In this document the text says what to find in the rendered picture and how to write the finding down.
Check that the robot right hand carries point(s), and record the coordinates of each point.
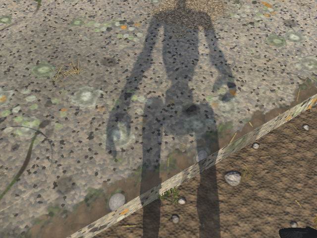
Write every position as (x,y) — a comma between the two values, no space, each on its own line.
(297,232)

